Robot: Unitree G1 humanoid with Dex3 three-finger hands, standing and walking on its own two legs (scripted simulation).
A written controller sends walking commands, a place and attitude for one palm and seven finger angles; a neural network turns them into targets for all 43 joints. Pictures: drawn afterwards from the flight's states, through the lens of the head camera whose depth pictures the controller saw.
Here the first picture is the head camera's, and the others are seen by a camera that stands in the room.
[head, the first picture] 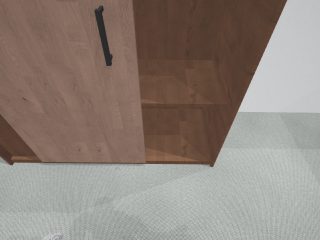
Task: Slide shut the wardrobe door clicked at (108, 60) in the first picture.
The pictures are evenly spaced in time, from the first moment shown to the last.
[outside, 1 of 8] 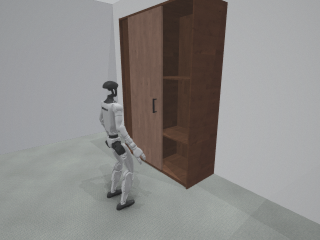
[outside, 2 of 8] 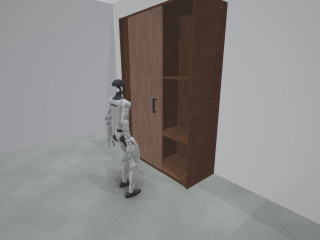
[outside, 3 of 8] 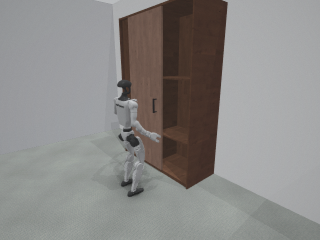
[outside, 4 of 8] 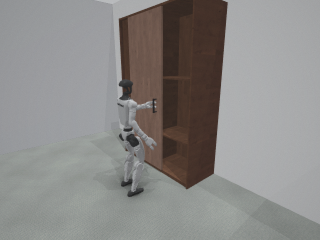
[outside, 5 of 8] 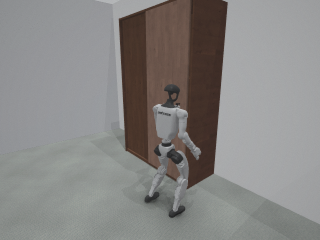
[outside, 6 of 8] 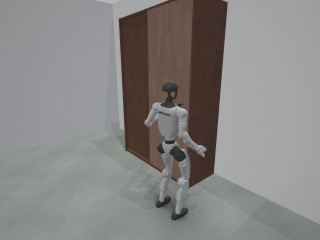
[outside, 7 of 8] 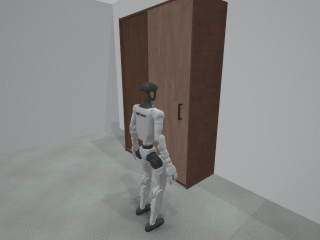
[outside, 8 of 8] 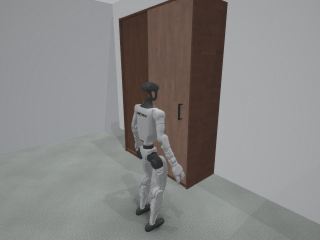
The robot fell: no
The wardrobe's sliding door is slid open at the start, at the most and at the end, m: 0.46 0.46 0.00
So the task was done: yes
